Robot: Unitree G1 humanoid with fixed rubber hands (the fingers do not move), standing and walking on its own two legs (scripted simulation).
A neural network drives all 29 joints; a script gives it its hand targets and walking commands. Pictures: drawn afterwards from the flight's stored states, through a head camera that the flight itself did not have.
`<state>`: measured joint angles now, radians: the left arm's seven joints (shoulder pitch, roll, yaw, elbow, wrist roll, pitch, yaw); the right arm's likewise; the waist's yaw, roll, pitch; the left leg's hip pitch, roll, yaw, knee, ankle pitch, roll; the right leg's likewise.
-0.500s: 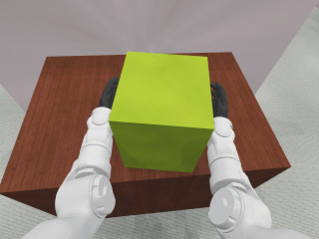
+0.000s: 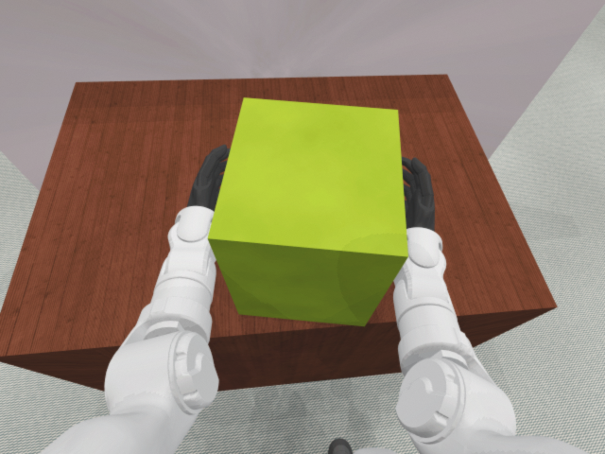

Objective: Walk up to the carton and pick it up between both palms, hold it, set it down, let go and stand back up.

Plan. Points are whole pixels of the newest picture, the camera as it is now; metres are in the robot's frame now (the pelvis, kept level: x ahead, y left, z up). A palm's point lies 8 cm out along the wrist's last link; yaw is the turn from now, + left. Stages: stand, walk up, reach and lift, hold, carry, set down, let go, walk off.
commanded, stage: set down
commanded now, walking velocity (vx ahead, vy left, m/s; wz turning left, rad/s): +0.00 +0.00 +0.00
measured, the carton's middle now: (309, 222) +0.40 -0.01 +0.01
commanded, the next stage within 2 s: none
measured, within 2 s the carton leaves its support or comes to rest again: rests again in 0.24 s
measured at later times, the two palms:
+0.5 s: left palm (207, 208) +0.43 +0.13 +0.02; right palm (413, 223) +0.38 -0.16 +0.03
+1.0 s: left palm (209, 208) +0.43 +0.13 +0.02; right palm (414, 226) +0.38 -0.16 +0.03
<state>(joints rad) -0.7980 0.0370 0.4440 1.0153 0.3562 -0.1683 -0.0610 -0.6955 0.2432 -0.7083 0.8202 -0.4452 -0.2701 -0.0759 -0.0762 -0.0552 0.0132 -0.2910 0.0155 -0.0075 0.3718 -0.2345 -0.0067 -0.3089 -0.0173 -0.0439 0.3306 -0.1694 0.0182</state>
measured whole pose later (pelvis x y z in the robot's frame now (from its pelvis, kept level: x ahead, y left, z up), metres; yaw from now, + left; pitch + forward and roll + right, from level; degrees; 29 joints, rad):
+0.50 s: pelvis +0.00 +0.00 +0.00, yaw +0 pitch +12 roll -1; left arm -0.80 0.04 0.46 1.08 0.38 -0.26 -0.03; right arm -0.69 0.23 -0.72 0.88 -0.46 -0.35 -0.08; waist -0.08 -0.05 -0.02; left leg -0.36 0.02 -0.01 0.37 -0.23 -0.01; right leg -0.38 -0.02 -0.04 0.33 -0.16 0.02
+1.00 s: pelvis +0.00 +0.00 +0.00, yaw +0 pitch +13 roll -1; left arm -0.81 0.04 0.50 1.10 0.42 -0.29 -0.04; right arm -0.69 0.23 -0.73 0.88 -0.48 -0.36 -0.08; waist -0.08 -0.05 -0.02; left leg -0.37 0.02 -0.01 0.37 -0.22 -0.01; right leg -0.38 -0.02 -0.04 0.33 -0.16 0.02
